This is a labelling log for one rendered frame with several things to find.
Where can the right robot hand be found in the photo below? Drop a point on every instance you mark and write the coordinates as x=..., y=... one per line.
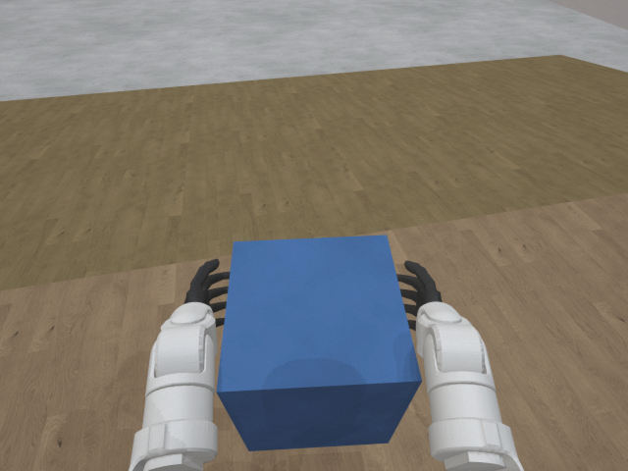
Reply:
x=425, y=286

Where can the left robot hand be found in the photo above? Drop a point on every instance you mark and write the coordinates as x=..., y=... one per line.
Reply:
x=199, y=288

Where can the right robot forearm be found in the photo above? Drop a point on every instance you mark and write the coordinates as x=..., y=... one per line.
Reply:
x=466, y=433

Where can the left robot forearm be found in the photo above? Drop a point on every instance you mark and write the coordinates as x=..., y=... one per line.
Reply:
x=178, y=433

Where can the carton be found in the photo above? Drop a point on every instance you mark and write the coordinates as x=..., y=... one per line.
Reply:
x=316, y=347

